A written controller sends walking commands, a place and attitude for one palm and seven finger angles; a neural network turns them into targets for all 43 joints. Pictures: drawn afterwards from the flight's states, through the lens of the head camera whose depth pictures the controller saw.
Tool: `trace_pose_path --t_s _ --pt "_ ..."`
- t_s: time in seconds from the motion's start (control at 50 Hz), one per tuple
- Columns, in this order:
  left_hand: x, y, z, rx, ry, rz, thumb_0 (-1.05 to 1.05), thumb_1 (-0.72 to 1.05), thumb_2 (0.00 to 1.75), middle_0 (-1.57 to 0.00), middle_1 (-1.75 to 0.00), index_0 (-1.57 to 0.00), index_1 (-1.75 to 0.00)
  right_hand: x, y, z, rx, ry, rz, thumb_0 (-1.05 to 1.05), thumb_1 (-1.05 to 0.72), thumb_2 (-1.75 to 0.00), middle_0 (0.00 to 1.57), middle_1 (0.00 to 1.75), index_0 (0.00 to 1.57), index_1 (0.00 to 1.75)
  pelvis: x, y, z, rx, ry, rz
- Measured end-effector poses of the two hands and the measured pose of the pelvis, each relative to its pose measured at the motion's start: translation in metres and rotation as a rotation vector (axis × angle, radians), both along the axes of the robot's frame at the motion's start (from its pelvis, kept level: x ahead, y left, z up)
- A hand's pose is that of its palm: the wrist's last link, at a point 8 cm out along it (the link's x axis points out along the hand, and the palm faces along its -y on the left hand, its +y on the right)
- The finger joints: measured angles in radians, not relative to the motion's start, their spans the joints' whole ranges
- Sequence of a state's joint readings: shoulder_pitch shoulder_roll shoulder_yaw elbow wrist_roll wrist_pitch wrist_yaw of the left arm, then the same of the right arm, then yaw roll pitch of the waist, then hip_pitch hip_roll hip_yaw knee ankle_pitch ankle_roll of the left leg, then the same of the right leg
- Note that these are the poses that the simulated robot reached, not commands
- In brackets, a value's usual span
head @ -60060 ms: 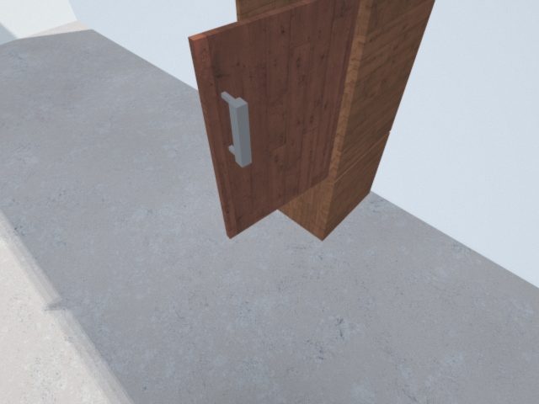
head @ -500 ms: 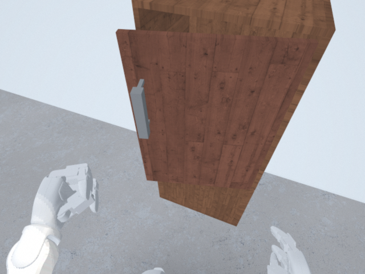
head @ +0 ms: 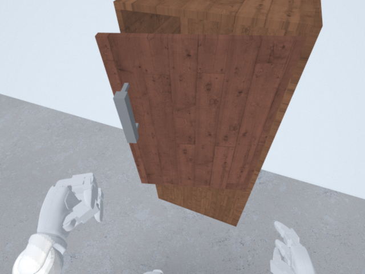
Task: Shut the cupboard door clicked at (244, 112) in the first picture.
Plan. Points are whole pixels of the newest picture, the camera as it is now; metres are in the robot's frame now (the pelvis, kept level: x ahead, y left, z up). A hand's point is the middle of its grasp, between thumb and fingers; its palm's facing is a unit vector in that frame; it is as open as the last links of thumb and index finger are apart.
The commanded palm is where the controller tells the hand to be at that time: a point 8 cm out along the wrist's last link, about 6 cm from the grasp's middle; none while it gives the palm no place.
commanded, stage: bring the fist close to the handle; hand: left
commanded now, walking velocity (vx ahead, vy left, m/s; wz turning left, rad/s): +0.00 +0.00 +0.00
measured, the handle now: (129, 113) +0.47 +0.17 +0.10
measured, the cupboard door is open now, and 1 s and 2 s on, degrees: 16 16 9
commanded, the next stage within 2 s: push the door shut along its arc in 1.30 s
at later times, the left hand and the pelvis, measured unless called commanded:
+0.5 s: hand (117, 167) +0.30 +0.16 +0.10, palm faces -0.03 -1.00 -0.03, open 3.1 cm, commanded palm +0.28 +0.21 +0.10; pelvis +0.00 +0.00 +0.00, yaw -1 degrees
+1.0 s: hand (131, 141) +0.38 +0.15 +0.10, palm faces -0.01 -1.00 -0.01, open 3.1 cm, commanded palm +0.34 +0.20 +0.10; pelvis +0.00 +0.00 +0.00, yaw -2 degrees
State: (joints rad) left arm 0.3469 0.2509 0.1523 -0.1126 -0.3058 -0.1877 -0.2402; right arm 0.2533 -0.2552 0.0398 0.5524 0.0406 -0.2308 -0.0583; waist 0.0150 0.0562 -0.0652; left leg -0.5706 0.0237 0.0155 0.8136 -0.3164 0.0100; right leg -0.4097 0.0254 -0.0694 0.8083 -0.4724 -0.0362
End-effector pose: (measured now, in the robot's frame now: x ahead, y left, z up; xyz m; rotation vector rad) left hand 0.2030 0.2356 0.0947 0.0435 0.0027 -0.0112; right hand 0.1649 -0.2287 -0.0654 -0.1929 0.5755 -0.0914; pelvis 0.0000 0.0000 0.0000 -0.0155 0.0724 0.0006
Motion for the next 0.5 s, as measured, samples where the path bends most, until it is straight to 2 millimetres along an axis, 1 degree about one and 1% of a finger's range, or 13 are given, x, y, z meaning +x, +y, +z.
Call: trace_pose_path --t_s 0.06,0.1,0.26,0.42,0.5 --pt "0.007 -0.001 0.009 0.003 -0.071 0.020 0.01 0.90 0.90 -1.30 -1.50 -1.30 -1.50 0.002 -0.001 -0.002 -0.001 0.007 0.012 0.01 -0.90 -0.89 0.20 0.30 0.20 0.30 0.000 -0.002 -0.001 0.001 0.002 0.004" --pt "0.013 -0.003 0.012 0.001 -0.096 0.017 0.01 0.90 0.90 -1.30 -1.50 -1.30 -1.50 0.002 -0.001 -0.004 -0.001 0.016 0.017 0.01 -0.90 -0.89 0.20 0.30 0.20 0.30 0.000 -0.003 -0.002 0.000 0.005 0.007" --pt "0.046 -0.017 -0.004 -0.010 0.000 -0.041 0.01 0.90 0.90 -1.30 -1.50 -1.30 -1.50 -0.006 -0.008 -0.009 0.000 0.065 -0.022 0.01 -0.90 -0.89 0.20 0.30 0.20 0.30 0.002 -0.004 0.000 0.007 0.014 -0.004" --pt "0.071 -0.014 0.012 -0.010 -0.083 0.003 0.01 0.90 0.90 -1.30 -1.50 -1.30 -1.50 -0.016 -0.014 -0.011 -0.003 0.105 -0.053 0.01 -0.90 -0.89 0.20 0.30 0.20 0.30 0.004 -0.003 0.002 0.011 0.013 -0.014" --pt "0.080 -0.021 0.007 -0.017 -0.049 -0.021 0.01 0.90 0.90 -1.30 -1.50 -1.30 -1.50 -0.020 -0.015 -0.013 0.000 0.123 -0.061 0.01 -0.90 -0.89 0.20 0.30 0.20 0.30 0.004 -0.001 0.003 0.010 0.014 -0.014"
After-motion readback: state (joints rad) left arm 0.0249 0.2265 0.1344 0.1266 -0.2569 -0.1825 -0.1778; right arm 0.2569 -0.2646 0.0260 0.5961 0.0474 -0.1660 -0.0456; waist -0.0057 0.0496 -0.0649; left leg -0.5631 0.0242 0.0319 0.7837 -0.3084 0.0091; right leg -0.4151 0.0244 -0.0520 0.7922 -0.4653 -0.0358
